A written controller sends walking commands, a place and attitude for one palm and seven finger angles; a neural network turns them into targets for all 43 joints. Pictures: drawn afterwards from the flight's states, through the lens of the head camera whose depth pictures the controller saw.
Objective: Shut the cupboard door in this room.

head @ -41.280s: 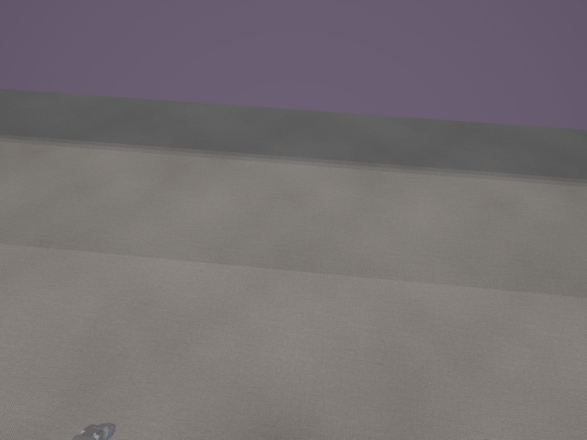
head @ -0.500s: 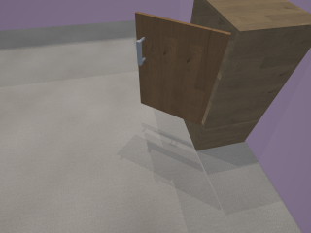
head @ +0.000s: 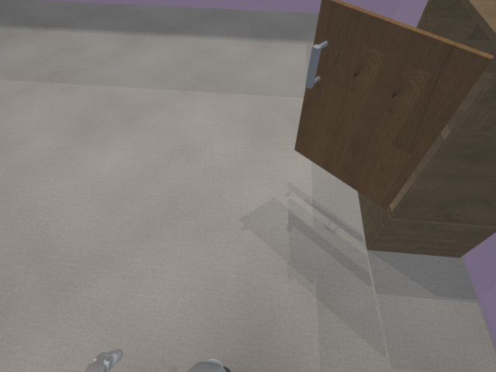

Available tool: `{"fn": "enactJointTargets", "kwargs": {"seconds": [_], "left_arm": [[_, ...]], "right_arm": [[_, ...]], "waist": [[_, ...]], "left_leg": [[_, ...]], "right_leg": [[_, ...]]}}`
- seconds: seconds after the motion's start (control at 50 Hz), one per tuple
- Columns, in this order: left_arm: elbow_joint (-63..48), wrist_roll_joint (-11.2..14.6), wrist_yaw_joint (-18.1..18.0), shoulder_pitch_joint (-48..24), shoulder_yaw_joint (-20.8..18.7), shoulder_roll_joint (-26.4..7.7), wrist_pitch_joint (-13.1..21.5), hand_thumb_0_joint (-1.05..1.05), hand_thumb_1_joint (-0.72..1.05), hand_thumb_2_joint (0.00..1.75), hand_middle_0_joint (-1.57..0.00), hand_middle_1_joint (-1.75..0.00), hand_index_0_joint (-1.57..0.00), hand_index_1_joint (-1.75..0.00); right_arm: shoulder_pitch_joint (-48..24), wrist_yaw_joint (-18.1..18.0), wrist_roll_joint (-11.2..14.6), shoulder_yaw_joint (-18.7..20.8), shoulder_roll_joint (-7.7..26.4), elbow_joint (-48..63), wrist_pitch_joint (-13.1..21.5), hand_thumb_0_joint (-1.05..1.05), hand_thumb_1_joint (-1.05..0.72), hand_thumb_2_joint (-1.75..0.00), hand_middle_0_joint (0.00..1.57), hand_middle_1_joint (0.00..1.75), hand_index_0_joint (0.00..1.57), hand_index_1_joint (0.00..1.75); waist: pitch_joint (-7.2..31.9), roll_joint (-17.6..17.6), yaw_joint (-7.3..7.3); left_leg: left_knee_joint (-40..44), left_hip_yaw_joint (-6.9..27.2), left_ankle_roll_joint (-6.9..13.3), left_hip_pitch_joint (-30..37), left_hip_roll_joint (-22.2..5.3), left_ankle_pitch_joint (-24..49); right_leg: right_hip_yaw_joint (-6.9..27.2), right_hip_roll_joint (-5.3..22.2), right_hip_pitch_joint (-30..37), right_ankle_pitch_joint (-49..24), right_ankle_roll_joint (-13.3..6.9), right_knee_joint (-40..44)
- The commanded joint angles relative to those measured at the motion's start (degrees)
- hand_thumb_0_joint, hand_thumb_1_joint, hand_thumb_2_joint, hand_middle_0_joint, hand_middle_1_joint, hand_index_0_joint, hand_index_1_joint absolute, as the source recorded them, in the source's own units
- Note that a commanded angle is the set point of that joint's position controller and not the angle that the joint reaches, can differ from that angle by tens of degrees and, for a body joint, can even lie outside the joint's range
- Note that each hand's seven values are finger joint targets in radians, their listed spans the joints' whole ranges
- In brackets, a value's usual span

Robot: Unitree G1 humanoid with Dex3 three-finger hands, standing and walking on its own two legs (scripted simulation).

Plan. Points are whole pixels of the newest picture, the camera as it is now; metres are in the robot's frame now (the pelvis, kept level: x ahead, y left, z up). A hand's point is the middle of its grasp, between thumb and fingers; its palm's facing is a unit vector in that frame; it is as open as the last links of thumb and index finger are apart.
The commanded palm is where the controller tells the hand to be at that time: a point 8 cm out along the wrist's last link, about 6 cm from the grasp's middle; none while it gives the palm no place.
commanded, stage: walk to a spot facing it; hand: left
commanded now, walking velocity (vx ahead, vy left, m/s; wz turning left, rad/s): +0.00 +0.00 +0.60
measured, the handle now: (316, 65) +0.94 -0.17 -0.04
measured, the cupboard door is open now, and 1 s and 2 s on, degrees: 51 51 51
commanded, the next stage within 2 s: turn to face it in 1.14 s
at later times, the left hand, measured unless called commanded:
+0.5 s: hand out of the picture +0.02 +0.24 -0.15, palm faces +0.34 -0.90 -0.26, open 7.4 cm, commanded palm none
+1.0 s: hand out of the picture -0.02 +0.18 -0.18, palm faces +0.70 -0.70 -0.17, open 7.4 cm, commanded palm none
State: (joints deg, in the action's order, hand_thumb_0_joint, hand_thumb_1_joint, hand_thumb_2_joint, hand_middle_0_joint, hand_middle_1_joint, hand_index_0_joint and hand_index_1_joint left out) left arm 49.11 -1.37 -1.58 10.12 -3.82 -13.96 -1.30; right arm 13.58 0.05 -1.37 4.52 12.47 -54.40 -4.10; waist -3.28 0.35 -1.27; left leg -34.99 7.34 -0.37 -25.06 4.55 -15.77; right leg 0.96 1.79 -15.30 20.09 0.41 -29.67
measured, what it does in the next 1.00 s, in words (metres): walks ahead, turning left: left foot, then right foot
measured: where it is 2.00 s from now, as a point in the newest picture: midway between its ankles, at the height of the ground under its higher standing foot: (191, 329)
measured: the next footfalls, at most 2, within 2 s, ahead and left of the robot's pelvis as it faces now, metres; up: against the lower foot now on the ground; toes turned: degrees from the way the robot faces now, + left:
left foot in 0.28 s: +0.01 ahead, +0.14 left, +0.00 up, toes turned +15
right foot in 0.58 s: +0.15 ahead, -0.09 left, +0.00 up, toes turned +20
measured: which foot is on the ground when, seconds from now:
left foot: up 0.00-0.26, down 0.28-0.56, up 0.58-0.96, down 0.98-1.00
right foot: down 0.00-0.28, up 0.30-0.56, down 0.58-0.98, up 1.00-1.00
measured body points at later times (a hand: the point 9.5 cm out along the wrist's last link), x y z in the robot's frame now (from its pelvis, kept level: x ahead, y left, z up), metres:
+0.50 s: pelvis +0.02 +0.01 +0.01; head +0.07 +0.03 +0.45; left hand +0.01 +0.29 -0.13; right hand +0.17 -0.21 -0.14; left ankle -0.02 +0.13 -0.73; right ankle +0.07 -0.12 -0.69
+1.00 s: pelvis +0.15 +0.09 -0.02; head +0.18 +0.14 +0.43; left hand -0.05 +0.22 -0.17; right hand +0.43 +0.01 -0.13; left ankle +0.16 +0.21 -0.74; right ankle +0.12 -0.10 -0.70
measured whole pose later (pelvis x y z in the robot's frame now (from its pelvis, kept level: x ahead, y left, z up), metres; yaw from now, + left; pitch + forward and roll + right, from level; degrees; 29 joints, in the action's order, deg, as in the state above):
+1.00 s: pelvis +0.15 +0.09 -0.02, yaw +41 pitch +0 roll +0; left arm 57.4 -1.2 0.4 25.1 -3.0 -9.7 1.6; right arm 3.1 2.9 -2.0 2.6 13.2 -49.1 0.8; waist -7.3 -1.7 1.5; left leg -36.4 -7.9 5.4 -25.2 -0.9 -10.5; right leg -15.9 11.4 -7.0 29.2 4.1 -46.7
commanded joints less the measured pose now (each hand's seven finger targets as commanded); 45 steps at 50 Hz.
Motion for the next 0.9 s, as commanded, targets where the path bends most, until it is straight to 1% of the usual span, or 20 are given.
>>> {"fn": "enactJointTargets", "kwargs": {"seconds": [0.0, 0.06, 0.14, 0.2, 0.22, 0.24, 0.26, 0.28, 0.32, 0.46, 0.5, 0.52, 0.54, 0.56, 0.58, 0.6, 0.64, 0.68, 0.82, 0.88], "left_arm": [[-4.6, -0.3, -1.2, -1.9, -3.0, -10.3, 0.4, 0.0, 0.9, 0.9, -0.2, -0.3, -0.2, -0.3], [-4.3, -0.6, -0.8, -2.8, -1.9, -7.8, 1.4, 0.0, 0.9, 0.9, -0.2, -0.3, -0.2, -0.3], [-2.2, -0.6, -0.7, 4.9, -2.9, -11.4, 1.3, 0.0, 0.9, 0.9, -0.2, -0.3, -0.2, -0.3], [-1.8, -0.2, -0.4, 5.6, -3.2, -11.8, 1.0, 0.0, 0.9, 0.9, -0.2, -0.3, -0.2, -0.3], [-2.3, 0.3, -0.2, 5.9, -3.1, -11.0, 0.6, 0.0, 0.9, 0.9, -0.2, -0.3, -0.2, -0.3], [-4.1, 0.7, 0.2, 7.5, -2.4, -6.8, 0.3, 0.0, 0.9, 0.9, -0.2, -0.3, -0.2, -0.3], [-6.5, 0.2, 0.3, 2.7, -1.1, -5.3, 0.2, 0.0, 0.9, 0.9, -0.2, -0.3, -0.2, -0.3], [-7.4, -0.1, 0.2, -2.3, -1.3, -5.5, -0.2, 0.0, 0.9, 0.9, -0.2, -0.3, -0.2, -0.3], [-6.7, 0.1, 1.0, -4.6, -1.6, -5.8, 0.2, 0.0, 0.9, 0.9, -0.2, -0.3, -0.2, -0.3], [-3.9, 0.0, 3.0, 1.5, -1.6, -4.6, 1.2, 0.0, 0.9, 0.9, -0.2, -0.3, -0.2, -0.3], [-2.0, -0.2, 3.1, 8.5, -2.2, -5.4, 1.8, 0.0, 0.9, 0.9, -0.2, -0.3, -0.2, -0.3], [-0.5, -0.5, 2.7, 13.6, -3.0, -7.8, 2.4, 0.0, 0.9, 0.9, -0.2, -0.3, -0.2, -0.3], [-0.1, -1.4, 1.6, 18.3, -4.1, -12.7, 3.0, 0.0, 0.9, 0.9, -0.2, -0.3, -0.2, -0.3], [-0.4, -0.5, 1.3, 17.9, -3.6, -13.9, 2.6, 0.0, 0.9, 0.9, -0.2, -0.3, -0.2, -0.3], [-1.5, -0.3, 0.9, 13.7, -3.7, -13.4, 3.1, 0.0, 0.9, 0.9, -0.2, -0.3, -0.2, -0.3], [-2.0, -0.4, 0.5, 9.3, -3.4, -10.5, 3.4, 0.0, 0.9, 0.9, -0.2, -0.3, -0.2, -0.3], [-1.9, -0.3, 0.7, 5.5, -2.0, -5.6, 4.6, 0.0, 0.9, 0.9, -0.2, -0.3, -0.2, -0.3], [0.2, -0.3, 0.7, 8.7, -1.8, -4.7, 5.4, 0.0, 0.9, 0.9, -0.2, -0.3, -0.2, -0.3], [4.7, -0.4, 0.5, 16.8, -2.0, -6.2, 5.6, 0.0, 0.9, 0.9, -0.2, -0.3, -0.2, -0.3], [4.4, -0.3, 0.7, 15.2, -2.5, -8.0, 5.5, 0.0, 0.9, 0.9, -0.2, -0.3, -0.2, -0.3]], "right_arm": [[0.1, 0.5, -0.4, 2.4, 4.9, 6.3, 0.4, 0.0, -0.9, -0.9, 0.2, 0.3, 0.2, 0.3], [-1.6, 1.6, 0.2, 1.5, 4.8, 6.3, 0.8, 0.0, -0.9, -0.9, 0.2, 0.3, 0.2, 0.3], [-6.7, 1.8, 0.7, 0.2, 3.5, 7.9, 1.4, 0.0, -0.9, -0.9, 0.2, 0.3, 0.2, 0.3], [-3.7, 1.7, 0.6, 0.3, 5.2, 7.6, 2.1, 0.0, -0.9, -0.9, 0.2, 0.3, 0.2, 0.3], [-0.2, 1.6, 0.3, 0.8, 7.9, 6.7, 2.6, 0.0, -0.9, -0.9, 0.2, 0.3, 0.2, 0.3], [2.7, 1.1, -0.4, 2.3, 14.7, 6.5, 3.1, 0.0, -0.9, -0.9, 0.2, 0.3, 0.2, 0.3], [7.1, 0.5, -0.5, 3.0, 17.5, 5.2, 2.7, 0.0, -0.9, -0.9, 0.2, 0.3, 0.2, 0.3], [8.9, -0.2, -0.9, 2.9, 17.0, 4.2, 2.9, 0.0, -0.9, -0.9, 0.2, 0.3, 0.2, 0.3], [3.9, -0.9, -0.9, 1.8, 14.1, 5.3, 3.4, 0.0, -0.9, -0.9, 0.2, 0.3, 0.2, 0.3], [-2.0, -0.5, -0.9, 1.4, 13.2, 6.0, 3.7, 0.0, -0.9, -0.9, 0.2, 0.3, 0.2, 0.3], [-4.7, -0.4, -0.4, 1.5, 12.4, 6.5, 3.5, 0.0, -0.9, -0.9, 0.2, 0.3, 0.2, 0.3], [-6.1, -0.3, 0.0, 1.1, 9.9, 7.1, 3.6, 0.0, -0.9, -0.9, 0.2, 0.3, 0.2, 0.3], [-5.8, 0.0, 0.7, 0.0, 5.0, 8.7, 4.0, 0.0, -0.9, -0.9, 0.2, 0.3, 0.2, 0.3], [-8.0, 0.3, -0.2, 0.2, 5.6, 9.9, 4.1, 0.0, -0.9, -0.9, 0.2, 0.3, 0.2, 0.3], [-6.6, 0.8, -0.6, 0.7, 6.2, 9.8, 4.0, 0.0, -0.9, -0.9, 0.2, 0.3, 0.2, 0.3], [-5.7, 1.1, -0.7, 1.1, 6.3, 8.6, 3.8, 0.0, -0.9, -0.9, 0.2, 0.3, 0.2, 0.3], [-5.7, 2.3, -0.7, 0.6, 4.7, 6.7, 3.4, 0.0, -0.9, -0.9, 0.2, 0.3, 0.2, 0.3], [-5.9, 2.7, -0.3, 0.0, 2.7, 6.3, 3.2, 0.0, -0.9, -0.9, 0.2, 0.3, 0.2, 0.3], [-14.3, 3.8, 0.0, -1.6, 0.5, 8.5, 4.1, 0.0, -0.9, -0.9, 0.2, 0.3, 0.2, 0.3], [-10.8, 3.3, -0.2, -1.3, 1.9, 8.3, 4.8, 0.0, -0.9, -0.9, 0.2, 0.3, 0.2, 0.3]], "waist": [[2.5, -11.8, -1.16], [-0.4, -12.3, -1.76], [2.4, -11.5, 2.68], [5.0, -10.6, 1.28], [7.9, -4.3, -0.73], [11.5, 14.2, -1.73], [10.9, 16.3, -4.61], [9.3, 12.8, -6.02], [4.1, 12.8, -3.77], [1.5, 9.9, 0.38], [1.9, 7.7, 3.95], [2.6, 0.7, 6.72], [3.4, -17.3, 9.22], [0.7, -17.6, 8.51], [0.0, -13.6, 5.08], [-1.1, -13.0, 2.66], [-3.4, -8.6, 0.44], [-2.0, -10.1, 0.97], [-0.6, -10.2, 4.5], [2.1, -10.1, 1.8]], "left_leg": [[-34.8, -2.0, -1.1, -8.5, -2.0, -13.4], [-29.1, -6.4, -2.5, -5.6, -5.0, -9.5], [-12.4, -11.2, -2.4, -1.0, -4.2, -10.9], [3.4, -12.2, -1.5, 7.7, -3.7, -2.1], [10.1, -8.8, -0.4, 17.5, -6.2, 10.8], [10.7, 10.8, 6.5, 28.2, -21.1, 30.3], [12.9, 19.0, 13.6, 27.8, -28.2, 32.3], [14.7, 19.3, 13.8, 24.3, -26.1, 18.9], [16.5, 16.7, 11.5, 18.4, -21.3, 3.9], [18.2, 12.0, 8.9, 7.9, -14.3, -14.1], [13.6, 10.5, 7.6, -0.1, -11.4, -19.1], [4.9, 7.1, 5.6, -9.6, -7.0, -21.0], [-14.4, -2.8, 1.9, -21.1, 0.4, -22.1], [-29.1, -2.9, 1.2, -21.9, -1.0, -20.9], [-36.1, -0.8, 1.2, -21.1, -4.3, -15.0], [-39.0, -0.5, 0.9, -20.4, -6.9, -10.6], [-36.3, -3.5, -0.5, -15.8, -9.3, -1.9], [-29.9, -6.9, -1.0, -14.8, -8.8, -0.6], [-8.1, -13.7, 1.0, -11.4, -7.6, -0.2], [-2.7, -17.1, 3.3, -0.7, -4.1, -2.8]], "right_leg": [[17.5, 21.7, -2.1, 4.7, -10.3, 17.6], [1.6, 15.8, 0.1, -20.0, -8.3, 9.9], [-1.4, 17.3, 9.3, -36.9, -7.6, 3.4], [-5.0, 16.4, 9.5, -35.8, -4.0, -4.0], [-7.8, 14.9, 3.6, -29.2, -1.1, -11.7], [-11.0, 7.0, -11.2, 0.1, 3.6, -23.7], [-6.6, 3.9, -17.4, 20.7, 3.4, -31.4], [-2.8, 4.2, -20.2, 17.2, 2.8, -35.3], [-0.7, 4.8, -21.8, 9.4, 2.8, -36.3], [-6.1, -0.5, -6.0, 3.1, 2.6, -12.4], [-7.2, -2.1, 6.7, -1.4, 2.6, -3.5], [-2.4, 1.2, 17.5, 2.9, 1.8, 4.2], [18.4, 17.8, 24.1, 20.3, -3.0, 16.2], [29.8, 25.7, 16.5, 27.3, -7.2, 23.2], [31.7, 26.6, 10.5, 31.6, -9.0, 24.0], [27.5, 25.8, 7.2, 30.0, -8.6, 23.8], [8.0, 19.4, 3.1, 8.7, -6.0, 21.0], [-1.8, 17.0, 8.7, -10.0, -5.5, 18.2], [-11.8, 18.6, 20.5, -36.4, -4.3, 12.0], [-14.5, 19.8, 19.4, -48.9, -3.9, 4.3]]}}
